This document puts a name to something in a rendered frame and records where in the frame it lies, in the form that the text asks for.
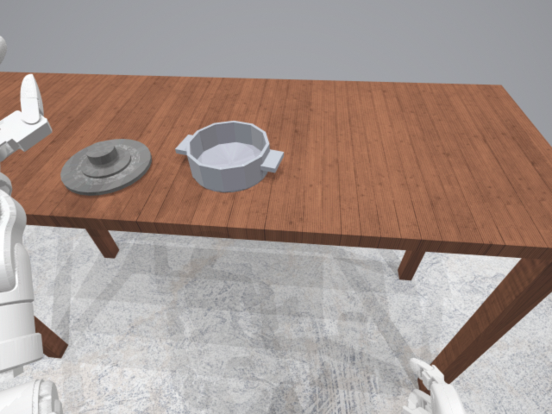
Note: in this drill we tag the pot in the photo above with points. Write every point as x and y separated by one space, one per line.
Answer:
229 156

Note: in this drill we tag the lid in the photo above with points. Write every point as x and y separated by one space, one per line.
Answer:
132 162

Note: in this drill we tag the robot left upper arm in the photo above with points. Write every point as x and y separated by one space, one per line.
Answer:
33 397

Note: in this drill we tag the knob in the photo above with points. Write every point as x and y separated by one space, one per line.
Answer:
101 153

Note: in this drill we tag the right robot hand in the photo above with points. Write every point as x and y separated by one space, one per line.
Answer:
443 398

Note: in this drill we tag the table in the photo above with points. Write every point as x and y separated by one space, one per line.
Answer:
421 167

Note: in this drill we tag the left robot hand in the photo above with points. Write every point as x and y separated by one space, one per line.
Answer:
22 130

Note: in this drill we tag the robot left forearm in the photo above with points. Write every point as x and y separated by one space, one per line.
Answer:
19 344

